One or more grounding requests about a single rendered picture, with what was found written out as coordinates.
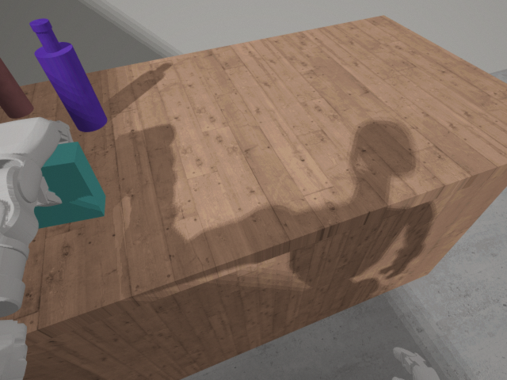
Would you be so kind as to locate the robot left upper arm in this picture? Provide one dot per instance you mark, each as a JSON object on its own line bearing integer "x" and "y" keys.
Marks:
{"x": 13, "y": 350}

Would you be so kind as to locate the right robot hand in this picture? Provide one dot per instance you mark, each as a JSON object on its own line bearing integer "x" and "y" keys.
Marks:
{"x": 415, "y": 365}

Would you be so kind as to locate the left robot hand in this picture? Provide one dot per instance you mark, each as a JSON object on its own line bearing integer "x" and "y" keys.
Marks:
{"x": 36, "y": 139}

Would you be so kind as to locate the sponge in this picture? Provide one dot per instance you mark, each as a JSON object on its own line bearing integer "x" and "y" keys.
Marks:
{"x": 69, "y": 175}

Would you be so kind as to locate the robot left forearm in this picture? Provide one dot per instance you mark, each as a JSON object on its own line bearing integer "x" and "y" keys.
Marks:
{"x": 20, "y": 180}

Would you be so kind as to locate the table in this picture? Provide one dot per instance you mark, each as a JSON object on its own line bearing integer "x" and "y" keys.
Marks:
{"x": 254, "y": 189}

